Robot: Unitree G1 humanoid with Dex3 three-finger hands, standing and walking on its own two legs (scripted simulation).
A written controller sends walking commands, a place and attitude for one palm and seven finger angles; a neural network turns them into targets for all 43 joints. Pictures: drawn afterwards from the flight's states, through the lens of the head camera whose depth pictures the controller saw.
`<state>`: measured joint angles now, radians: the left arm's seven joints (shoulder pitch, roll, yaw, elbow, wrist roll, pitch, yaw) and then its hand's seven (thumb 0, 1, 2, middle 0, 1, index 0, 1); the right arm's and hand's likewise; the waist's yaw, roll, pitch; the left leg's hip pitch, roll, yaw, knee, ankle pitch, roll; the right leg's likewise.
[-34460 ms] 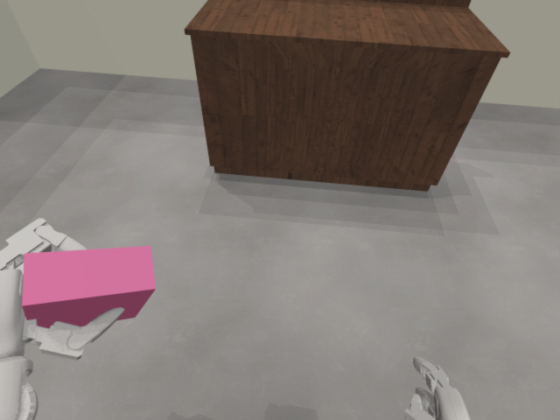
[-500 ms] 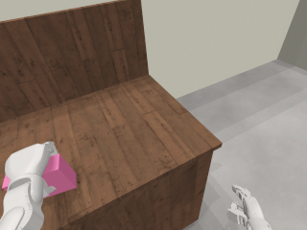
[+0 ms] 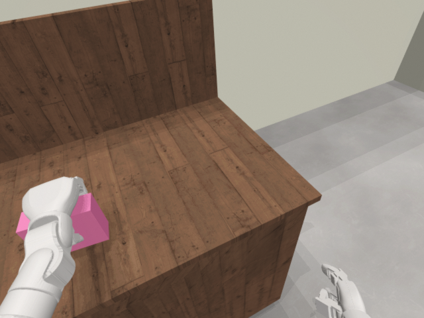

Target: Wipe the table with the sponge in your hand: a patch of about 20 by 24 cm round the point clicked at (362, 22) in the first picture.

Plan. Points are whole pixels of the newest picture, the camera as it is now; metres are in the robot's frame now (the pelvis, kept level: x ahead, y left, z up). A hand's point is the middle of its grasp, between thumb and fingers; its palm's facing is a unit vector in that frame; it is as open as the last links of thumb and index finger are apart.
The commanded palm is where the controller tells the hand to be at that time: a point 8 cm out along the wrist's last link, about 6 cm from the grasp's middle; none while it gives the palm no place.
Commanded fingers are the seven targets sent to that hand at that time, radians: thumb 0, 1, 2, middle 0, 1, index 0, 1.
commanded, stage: wipe forward along the middle lane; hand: left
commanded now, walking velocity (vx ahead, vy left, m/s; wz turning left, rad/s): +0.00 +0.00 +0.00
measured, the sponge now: (72, 231) +0.25 +0.33 +0.04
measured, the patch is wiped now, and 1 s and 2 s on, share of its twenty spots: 1.00 1.00 1.00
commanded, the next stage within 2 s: slide back across to the first lane in 1.16 s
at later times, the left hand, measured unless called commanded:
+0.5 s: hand (67, 198) +0.30 +0.35 +0.08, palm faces -0.10 -0.02 -0.99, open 9.1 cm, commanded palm +0.28 +0.36 +0.10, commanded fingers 0.00 0.10 1.30 -1.20 -1.60 -1.20 -1.60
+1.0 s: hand (60, 182) +0.34 +0.39 +0.08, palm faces -0.12 -0.02 -0.99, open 9.2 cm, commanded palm +0.33 +0.40 +0.10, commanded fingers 0.00 0.10 1.30 -1.20 -1.60 -1.20 -1.60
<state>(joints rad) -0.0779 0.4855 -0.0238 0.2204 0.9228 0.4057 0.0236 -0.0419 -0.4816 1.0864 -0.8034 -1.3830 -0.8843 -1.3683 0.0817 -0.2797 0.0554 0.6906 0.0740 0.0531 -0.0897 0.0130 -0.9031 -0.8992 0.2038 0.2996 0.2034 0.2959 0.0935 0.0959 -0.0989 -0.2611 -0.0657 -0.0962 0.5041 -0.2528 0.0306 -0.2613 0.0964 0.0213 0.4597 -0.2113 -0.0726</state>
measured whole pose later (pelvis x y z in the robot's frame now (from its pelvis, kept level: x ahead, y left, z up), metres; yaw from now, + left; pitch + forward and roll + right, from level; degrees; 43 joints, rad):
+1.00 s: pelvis -0.02 -0.02 -0.02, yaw +0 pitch +11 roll -1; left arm -0.56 0.76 0.17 0.97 0.97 0.07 0.06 0.00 -0.51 1.10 -0.82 -1.35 -0.88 -1.39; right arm 0.24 -0.33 0.01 0.71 0.09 0.09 -0.09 0.01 -0.90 -0.90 0.20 0.30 0.20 0.30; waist -0.01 0.08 -0.12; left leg -0.58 -0.03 -0.11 0.68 -0.30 0.04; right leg -0.56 0.14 -0.01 0.59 -0.22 -0.10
